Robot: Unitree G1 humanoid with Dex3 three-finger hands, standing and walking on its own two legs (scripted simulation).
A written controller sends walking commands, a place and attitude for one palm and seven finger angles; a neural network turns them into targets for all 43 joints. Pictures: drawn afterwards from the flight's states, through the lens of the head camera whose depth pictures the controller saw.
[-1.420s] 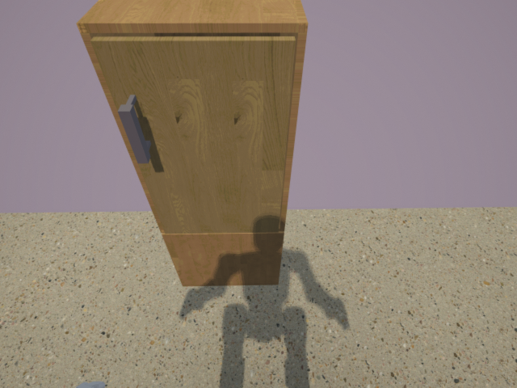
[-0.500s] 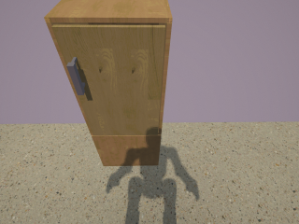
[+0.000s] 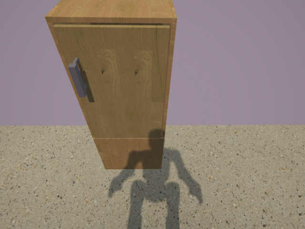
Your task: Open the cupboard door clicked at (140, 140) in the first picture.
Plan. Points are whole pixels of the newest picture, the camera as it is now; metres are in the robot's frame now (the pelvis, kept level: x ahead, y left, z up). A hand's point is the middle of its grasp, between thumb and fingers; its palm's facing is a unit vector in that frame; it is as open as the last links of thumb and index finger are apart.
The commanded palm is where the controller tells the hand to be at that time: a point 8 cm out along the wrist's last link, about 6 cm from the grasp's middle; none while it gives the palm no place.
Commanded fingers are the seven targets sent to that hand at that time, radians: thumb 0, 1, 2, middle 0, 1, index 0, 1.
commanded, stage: look at it before walking up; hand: left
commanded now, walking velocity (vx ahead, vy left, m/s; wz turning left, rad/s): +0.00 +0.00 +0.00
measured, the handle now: (79, 77) +0.58 +0.30 +0.07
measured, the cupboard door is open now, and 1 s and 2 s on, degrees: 0 0 0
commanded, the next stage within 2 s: shuffle to correct the standing spot in 0.02 s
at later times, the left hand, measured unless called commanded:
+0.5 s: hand out of the picture +0.03 +0.23 -0.19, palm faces +0.04 -0.98 -0.22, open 7.4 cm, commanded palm none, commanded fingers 0.00 0.90 0.90 -0.20 -0.30 -0.20 -0.30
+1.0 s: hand out of the picture +0.13 +0.20 -0.18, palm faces +0.02 -0.98 -0.20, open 7.3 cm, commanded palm none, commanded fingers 0.00 0.90 0.90 -0.20 -0.30 -0.20 -0.30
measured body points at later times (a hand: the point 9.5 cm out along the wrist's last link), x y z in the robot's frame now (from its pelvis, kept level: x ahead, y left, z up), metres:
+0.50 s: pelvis +0.03 +0.04 -0.01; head +0.04 +0.05 +0.44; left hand +0.03 +0.29 -0.17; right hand +0.04 -0.22 -0.16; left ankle -0.01 +0.13 -0.75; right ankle -0.01 -0.10 -0.73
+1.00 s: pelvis +0.06 +0.03 -0.01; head +0.07 +0.03 +0.44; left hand +0.13 +0.25 -0.16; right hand +0.06 -0.19 -0.17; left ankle -0.01 +0.13 -0.75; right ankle +0.09 -0.07 -0.75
